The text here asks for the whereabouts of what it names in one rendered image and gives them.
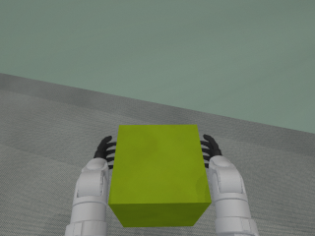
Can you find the carton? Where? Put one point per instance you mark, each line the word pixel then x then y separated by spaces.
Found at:
pixel 159 176

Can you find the robot left hand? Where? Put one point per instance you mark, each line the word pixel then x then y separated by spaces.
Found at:
pixel 102 151

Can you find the right robot forearm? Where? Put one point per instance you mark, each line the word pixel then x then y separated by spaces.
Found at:
pixel 230 198

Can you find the robot right hand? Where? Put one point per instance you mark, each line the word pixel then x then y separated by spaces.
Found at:
pixel 212 150

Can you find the left robot forearm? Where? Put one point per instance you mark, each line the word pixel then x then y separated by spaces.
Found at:
pixel 88 216

